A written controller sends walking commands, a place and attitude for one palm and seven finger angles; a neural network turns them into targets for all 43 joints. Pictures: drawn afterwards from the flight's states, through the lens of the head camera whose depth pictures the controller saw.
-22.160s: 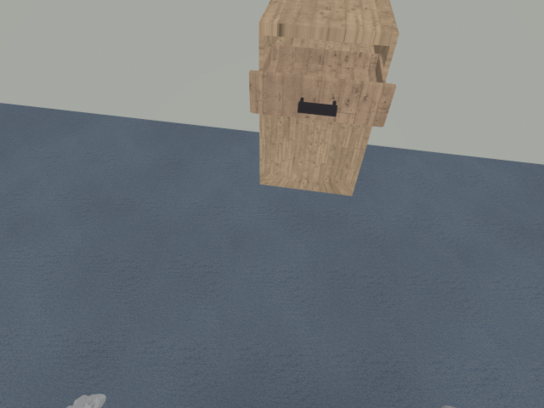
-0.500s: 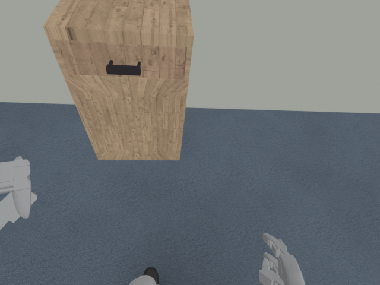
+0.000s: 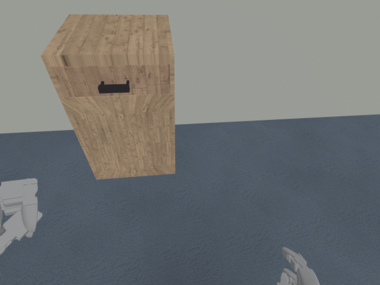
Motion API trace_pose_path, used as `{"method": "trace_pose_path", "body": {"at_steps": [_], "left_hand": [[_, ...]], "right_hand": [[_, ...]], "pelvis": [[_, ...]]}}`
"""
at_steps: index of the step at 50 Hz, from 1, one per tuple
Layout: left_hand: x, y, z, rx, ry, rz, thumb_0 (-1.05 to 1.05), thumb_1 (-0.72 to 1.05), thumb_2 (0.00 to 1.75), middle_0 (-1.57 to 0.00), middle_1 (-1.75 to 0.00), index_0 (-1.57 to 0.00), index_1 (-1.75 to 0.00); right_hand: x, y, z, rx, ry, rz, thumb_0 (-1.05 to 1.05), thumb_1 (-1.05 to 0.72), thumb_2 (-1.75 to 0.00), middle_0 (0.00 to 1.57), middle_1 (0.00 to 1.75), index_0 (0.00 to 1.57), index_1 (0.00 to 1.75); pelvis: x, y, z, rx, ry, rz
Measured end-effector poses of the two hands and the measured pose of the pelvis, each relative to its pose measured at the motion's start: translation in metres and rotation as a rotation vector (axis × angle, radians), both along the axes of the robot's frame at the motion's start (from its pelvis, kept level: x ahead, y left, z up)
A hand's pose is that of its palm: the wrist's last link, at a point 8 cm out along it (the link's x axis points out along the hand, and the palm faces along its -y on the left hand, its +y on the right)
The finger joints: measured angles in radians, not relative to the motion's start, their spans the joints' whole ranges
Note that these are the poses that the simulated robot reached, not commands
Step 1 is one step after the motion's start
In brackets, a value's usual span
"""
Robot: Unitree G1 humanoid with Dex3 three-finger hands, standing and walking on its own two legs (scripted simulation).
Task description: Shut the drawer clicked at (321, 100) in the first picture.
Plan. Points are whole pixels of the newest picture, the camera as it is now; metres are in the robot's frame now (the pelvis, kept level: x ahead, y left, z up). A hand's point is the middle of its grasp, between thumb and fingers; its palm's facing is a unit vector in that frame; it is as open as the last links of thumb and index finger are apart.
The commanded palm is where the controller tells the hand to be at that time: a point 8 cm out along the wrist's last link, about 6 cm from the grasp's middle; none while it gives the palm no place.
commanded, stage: stop stepping back and stand still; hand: left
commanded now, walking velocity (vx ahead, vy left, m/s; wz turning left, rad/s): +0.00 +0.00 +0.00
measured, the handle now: (114, 85) +0.86 +0.34 -0.07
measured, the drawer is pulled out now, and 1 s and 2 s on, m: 0.00 0.00 0.00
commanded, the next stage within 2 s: let the arm hang, fingers relaxed in 0.10 s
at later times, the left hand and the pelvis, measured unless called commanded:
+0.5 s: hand out of the picture +0.04 +0.19 -0.17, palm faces +0.03 -0.98 -0.21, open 3.1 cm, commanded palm none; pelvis -0.03 +0.01 +0.00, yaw +2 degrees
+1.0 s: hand out of the picture -0.07 +0.18 -0.17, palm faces +0.05 -0.97 -0.22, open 7.1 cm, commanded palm none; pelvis -0.03 +0.01 +0.00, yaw +1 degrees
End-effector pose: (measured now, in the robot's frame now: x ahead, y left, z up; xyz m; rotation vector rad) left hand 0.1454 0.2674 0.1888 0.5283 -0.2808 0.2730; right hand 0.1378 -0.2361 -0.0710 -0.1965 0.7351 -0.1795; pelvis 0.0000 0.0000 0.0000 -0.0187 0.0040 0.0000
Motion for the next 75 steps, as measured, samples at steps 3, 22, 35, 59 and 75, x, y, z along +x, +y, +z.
{"method": "trace_pose_path", "body": {"at_steps": [3, 22, 35, 59, 75], "left_hand": [[-0.007, 0.011, 0.0, 0.012, -0.004, 0.037, 0.01, 0.88, 0.89, -1.41, -1.59, -1.4, -1.6], [-0.07, -0.023, -0.303, -0.438, 1.226, 0.146, 0.01, 0.9, 0.89, -1.2, -1.4, -1.2, -1.41], [-0.233, -0.011, -0.328, -0.52, 1.666, 0.408, 0.01, 0.9, 0.89, -0.72, -0.9, -0.72, -0.88], [-0.187, -0.063, -0.333, -0.572, 1.6, 0.322, 0.0, 0.9, 0.89, -0.21, -0.3, -0.2, -0.31], [-0.193, -0.07, -0.332, -0.579, 1.652, 0.366, 0.0, 0.9, 0.89, -0.2, -0.29, -0.2, -0.3]], "right_hand": [[-0.001, 0.002, -0.004, -0.011, 0.025, 0.004, 0.01, -0.91, -0.9, 0.2, 0.3, 0.21, 0.3], [-0.051, 0.002, -0.042, 0.002, 0.271, 0.048, 0.01, -0.91, -0.9, 0.2, 0.3, 0.21, 0.3], [-0.166, 0.005, -0.059, 0.017, 0.659, -0.035, 0.01, -0.91, -0.9, 0.2, 0.3, 0.2, 0.3], [-0.183, 0.036, -0.074, 0.145, 0.69, -0.079, 0.0, -0.91, -0.9, 0.2, 0.3, 0.2, 0.3], [-0.181, 0.025, -0.073, 0.136, 0.731, -0.097, 0.0, -0.91, -0.9, 0.2, 0.3, 0.2, 0.3]], "pelvis": [[0.003, 0.004, -0.001, -0.012, 0.005, -0.002], [-0.025, 0.011, -0.007, 0.012, -0.021, 0.018], [-0.032, 0.009, 0.003, -0.004, -0.027, 0.037], [-0.022, -0.001, 0.005, 0.017, -0.039, 0.019], [-0.01, -0.01, 0.005, 0.016, -0.036, 0.019]]}}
